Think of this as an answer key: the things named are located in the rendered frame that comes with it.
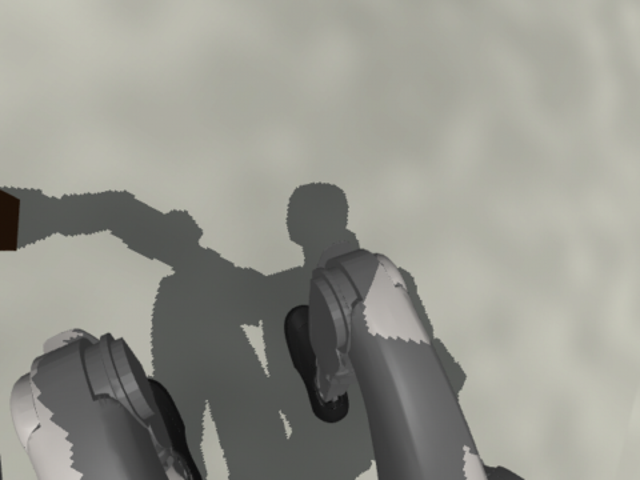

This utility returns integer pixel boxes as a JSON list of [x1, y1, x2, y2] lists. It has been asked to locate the right robot hand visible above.
[[481, 459, 524, 480]]

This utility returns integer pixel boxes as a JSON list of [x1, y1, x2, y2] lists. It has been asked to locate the cube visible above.
[[0, 190, 20, 251]]

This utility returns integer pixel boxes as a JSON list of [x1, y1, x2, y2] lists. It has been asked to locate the left robot foot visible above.
[[148, 379, 202, 480]]

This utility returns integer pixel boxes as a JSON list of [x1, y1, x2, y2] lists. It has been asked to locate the right robot foot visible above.
[[284, 305, 349, 423]]

